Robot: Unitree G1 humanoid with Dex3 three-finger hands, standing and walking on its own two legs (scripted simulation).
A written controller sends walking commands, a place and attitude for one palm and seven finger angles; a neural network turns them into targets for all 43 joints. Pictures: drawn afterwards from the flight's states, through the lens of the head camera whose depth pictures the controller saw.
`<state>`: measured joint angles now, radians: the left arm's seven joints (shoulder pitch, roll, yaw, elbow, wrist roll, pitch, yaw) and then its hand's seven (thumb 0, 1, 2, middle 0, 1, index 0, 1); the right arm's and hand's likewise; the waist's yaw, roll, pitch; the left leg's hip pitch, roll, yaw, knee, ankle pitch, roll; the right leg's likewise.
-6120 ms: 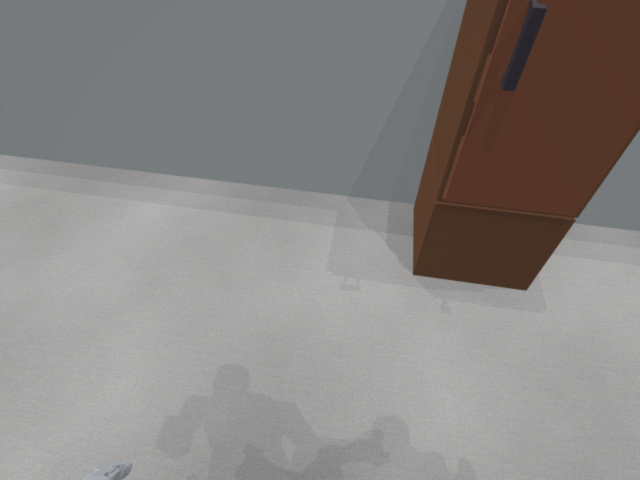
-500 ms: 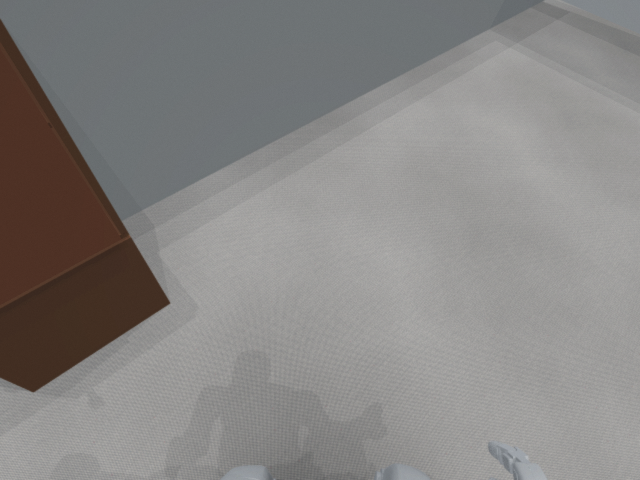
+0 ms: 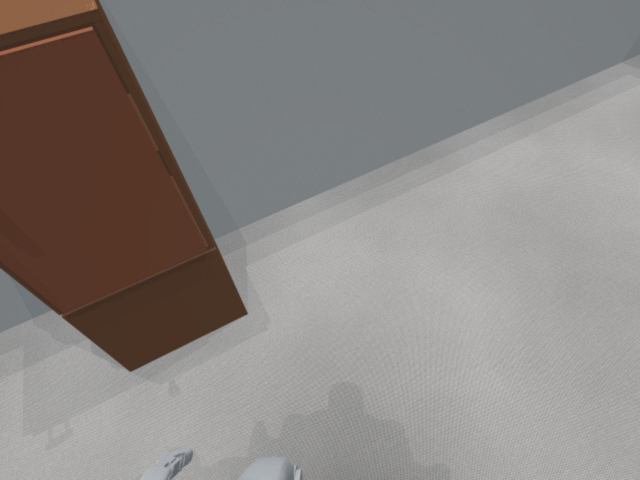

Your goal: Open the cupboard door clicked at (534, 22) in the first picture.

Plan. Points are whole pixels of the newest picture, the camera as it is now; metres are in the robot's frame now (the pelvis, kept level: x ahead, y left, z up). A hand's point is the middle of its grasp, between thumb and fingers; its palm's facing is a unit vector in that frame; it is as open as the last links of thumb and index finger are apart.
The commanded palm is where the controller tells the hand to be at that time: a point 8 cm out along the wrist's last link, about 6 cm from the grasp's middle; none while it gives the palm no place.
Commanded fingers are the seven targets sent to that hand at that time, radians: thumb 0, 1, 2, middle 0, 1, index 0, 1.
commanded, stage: turn to face it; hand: left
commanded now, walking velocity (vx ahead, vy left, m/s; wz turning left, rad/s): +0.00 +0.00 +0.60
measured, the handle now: out of the picture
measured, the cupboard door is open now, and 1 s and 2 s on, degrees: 0 0 0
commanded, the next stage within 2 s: take the last steps up to it in 0.86 s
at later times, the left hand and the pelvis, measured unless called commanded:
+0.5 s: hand out of the picture -0.06 +0.28 -0.19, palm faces +0.36 -0.90 -0.24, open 7.4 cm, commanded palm none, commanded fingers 0.00 0.90 0.90 -0.20 -0.30 -0.20 -0.30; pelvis -0.03 +0.06 -0.01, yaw +18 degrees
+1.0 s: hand out of the picture -0.03 +0.23 -0.15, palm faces +0.45 -0.85 -0.27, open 7.4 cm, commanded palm none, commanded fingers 0.00 0.90 0.90 -0.20 -0.30 -0.20 -0.30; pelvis -0.03 +0.02 -0.01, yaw +27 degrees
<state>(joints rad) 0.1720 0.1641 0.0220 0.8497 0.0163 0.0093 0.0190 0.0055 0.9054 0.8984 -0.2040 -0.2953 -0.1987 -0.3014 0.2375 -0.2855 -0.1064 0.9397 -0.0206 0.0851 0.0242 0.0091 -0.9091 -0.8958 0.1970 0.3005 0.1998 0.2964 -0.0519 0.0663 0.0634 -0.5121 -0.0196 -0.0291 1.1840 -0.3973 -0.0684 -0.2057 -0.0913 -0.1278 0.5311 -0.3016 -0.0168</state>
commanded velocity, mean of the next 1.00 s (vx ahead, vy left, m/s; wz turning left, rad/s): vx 0.02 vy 0.01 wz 0.39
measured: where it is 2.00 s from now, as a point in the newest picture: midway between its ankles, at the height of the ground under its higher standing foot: outside the picture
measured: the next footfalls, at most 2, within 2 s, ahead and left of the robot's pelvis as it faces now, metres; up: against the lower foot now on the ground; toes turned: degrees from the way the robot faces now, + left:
left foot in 0.34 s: +0.01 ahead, +0.15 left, +0.00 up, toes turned +21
right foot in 0.98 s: +0.04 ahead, -0.07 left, +0.00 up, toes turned +25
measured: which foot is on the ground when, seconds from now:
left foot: up 0.00-0.32, down 0.34-0.98, up 1.00-1.00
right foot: down 0.00-0.34, up 0.36-0.96, down 0.98-1.00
